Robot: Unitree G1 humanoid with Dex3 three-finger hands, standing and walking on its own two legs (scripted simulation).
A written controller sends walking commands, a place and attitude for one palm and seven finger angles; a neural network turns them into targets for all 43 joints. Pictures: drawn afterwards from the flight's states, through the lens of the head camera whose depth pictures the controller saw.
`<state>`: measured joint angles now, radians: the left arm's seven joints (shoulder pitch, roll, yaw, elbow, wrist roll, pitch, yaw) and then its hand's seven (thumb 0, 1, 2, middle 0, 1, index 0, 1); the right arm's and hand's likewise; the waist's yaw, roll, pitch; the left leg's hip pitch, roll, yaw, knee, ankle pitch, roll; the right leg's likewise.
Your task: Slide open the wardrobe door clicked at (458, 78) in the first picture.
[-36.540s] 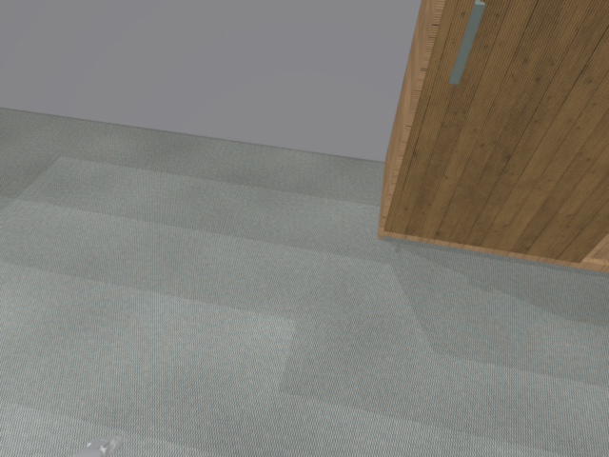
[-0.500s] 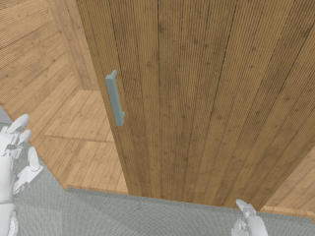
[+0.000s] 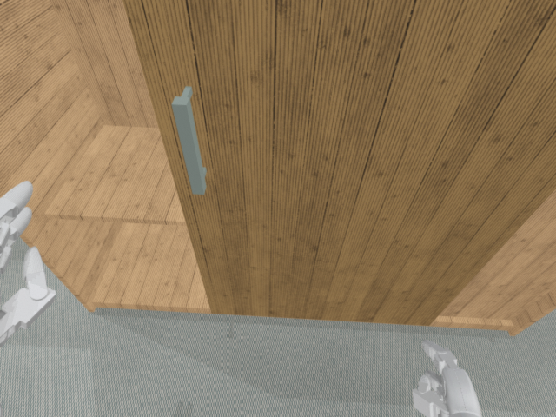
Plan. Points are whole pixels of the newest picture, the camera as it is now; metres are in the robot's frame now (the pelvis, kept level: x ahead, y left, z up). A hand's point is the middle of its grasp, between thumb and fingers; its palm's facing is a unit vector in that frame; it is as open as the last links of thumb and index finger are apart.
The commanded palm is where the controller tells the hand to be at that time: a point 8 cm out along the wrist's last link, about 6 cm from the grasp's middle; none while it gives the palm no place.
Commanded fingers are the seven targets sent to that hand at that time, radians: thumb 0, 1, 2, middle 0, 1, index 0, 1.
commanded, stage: step back with the hand held close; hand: left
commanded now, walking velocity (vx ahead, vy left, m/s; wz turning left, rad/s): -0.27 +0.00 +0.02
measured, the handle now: (193, 143) +0.54 +0.20 +0.09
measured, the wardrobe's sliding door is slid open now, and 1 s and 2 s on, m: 0.45 0.45 0.45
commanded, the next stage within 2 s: stop stepping back and stand still in 0.74 s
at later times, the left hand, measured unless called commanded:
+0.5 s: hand out of the picture +0.11 +0.27 +0.17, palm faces +0.51 -0.78 -0.37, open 7.4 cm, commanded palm +0.04 +0.31 +0.18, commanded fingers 0.00 0.90 0.90 -0.20 -0.30 -0.20 -0.30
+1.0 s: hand out of the picture +0.06 +0.28 +0.16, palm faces +0.39 -0.84 -0.38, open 7.4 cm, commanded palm -0.01 +0.32 +0.18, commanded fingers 0.00 0.90 0.90 -0.20 -0.30 -0.20 -0.30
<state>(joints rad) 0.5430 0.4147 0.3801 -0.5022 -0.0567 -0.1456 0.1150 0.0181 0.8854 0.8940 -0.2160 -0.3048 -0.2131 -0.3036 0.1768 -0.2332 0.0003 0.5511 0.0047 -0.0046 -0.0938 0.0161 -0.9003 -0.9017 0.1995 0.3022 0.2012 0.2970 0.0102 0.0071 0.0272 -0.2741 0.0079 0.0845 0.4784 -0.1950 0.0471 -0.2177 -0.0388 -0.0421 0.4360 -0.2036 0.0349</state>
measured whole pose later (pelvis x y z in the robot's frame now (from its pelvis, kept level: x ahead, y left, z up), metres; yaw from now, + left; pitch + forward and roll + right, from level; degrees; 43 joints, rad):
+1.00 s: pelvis -0.16 +0.02 -0.01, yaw -2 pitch +1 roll -1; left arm 0.45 0.44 0.41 -0.47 -0.04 -0.22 0.13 0.01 0.88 0.89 -0.22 -0.31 -0.21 -0.30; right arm 0.19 -0.19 0.01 0.65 0.00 -0.14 -0.09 0.02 -0.90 -0.90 0.20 0.30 0.20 0.30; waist -0.01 -0.06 -0.03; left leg -0.38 -0.03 0.05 0.59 -0.23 0.06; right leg -0.22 -0.01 0.03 0.61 -0.40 0.03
